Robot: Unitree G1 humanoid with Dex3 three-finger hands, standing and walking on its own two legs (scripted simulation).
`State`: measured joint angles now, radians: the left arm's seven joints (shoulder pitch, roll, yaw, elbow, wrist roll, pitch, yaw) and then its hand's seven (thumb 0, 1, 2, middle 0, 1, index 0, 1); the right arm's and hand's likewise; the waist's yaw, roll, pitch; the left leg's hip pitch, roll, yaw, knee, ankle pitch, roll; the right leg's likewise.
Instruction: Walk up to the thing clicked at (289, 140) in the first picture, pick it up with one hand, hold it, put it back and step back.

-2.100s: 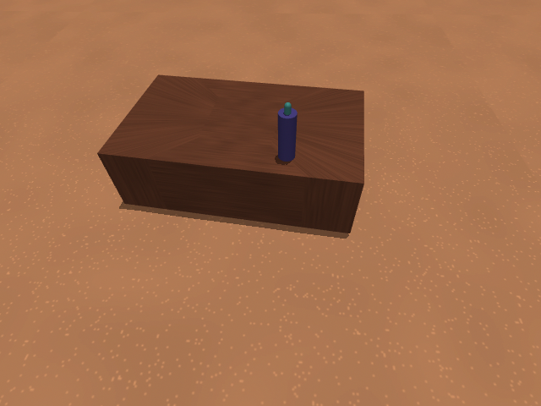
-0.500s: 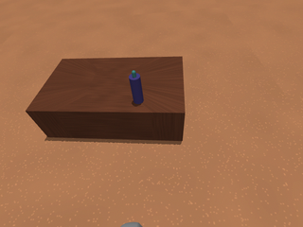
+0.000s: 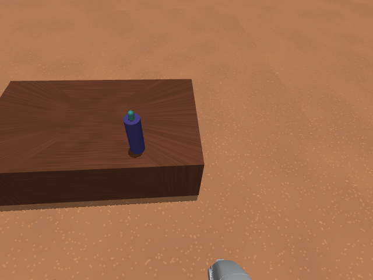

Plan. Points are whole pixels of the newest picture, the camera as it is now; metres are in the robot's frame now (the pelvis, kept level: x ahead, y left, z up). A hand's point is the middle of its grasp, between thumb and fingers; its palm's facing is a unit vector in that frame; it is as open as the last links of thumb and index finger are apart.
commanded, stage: walk up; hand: left
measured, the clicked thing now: (134, 131) +0.76 +0.20 -0.32
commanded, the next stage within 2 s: none
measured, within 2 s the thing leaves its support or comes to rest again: neither
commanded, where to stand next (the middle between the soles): +0.34 -0.02 m, yaw +0 degrees
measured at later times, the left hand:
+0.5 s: hand (90, 248) +0.23 +0.23 -0.12, palm faces -0.02 -0.92 -0.39, open 7.4 cm
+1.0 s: hand (92, 213) +0.33 +0.26 -0.17, palm faces -0.02 -0.92 -0.40, open 7.4 cm
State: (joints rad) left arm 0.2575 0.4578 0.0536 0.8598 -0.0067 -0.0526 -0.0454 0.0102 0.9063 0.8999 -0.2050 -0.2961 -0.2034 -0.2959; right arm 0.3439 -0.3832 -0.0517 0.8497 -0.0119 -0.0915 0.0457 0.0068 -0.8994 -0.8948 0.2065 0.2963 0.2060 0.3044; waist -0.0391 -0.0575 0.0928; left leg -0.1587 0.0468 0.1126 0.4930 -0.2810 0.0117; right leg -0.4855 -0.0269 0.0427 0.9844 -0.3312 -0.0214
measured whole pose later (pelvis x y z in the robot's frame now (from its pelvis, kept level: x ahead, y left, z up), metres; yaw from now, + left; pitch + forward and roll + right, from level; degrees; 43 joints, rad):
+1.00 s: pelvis +0.27 -0.02 -0.02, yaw +0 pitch -3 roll +0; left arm 0.26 0.40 0.04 0.92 0.00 -0.03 0.00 0.01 0.91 0.90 -0.21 -0.30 -0.20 -0.30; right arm 0.21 -0.40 -0.02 0.84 0.00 -0.02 0.02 0.01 -0.90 -0.89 0.21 0.30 0.21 0.30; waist 0.00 0.00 0.11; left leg -0.35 0.07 0.05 0.72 -0.31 -0.01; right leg -0.34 -0.04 -0.02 0.67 -0.28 0.00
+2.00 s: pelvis +0.29 -0.02 +0.01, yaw +2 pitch -2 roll +0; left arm 0.08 0.34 0.01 1.18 0.01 -0.01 -0.01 0.01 0.90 0.90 -0.21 -0.30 -0.20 -0.30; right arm 0.06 -0.35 0.00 1.15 0.00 0.00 0.02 0.01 -0.90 -0.90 0.20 0.30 0.20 0.30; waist 0.01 0.01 0.05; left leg -0.14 0.03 0.00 0.36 -0.18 -0.02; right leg -0.15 -0.05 -0.06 0.33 -0.14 0.03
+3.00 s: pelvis +0.30 -0.03 +0.01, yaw +2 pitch -2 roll +0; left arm 0.09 0.35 0.00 1.15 0.01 -0.01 -0.01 0.01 0.90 0.90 -0.21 -0.30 -0.20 -0.30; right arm 0.09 -0.36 0.00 1.14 -0.01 -0.01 0.01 0.01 -0.90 -0.90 0.20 0.30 0.20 0.30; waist 0.00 0.01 0.04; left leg -0.10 0.03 -0.01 0.32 -0.18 -0.03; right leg -0.12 -0.04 -0.07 0.32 -0.16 0.02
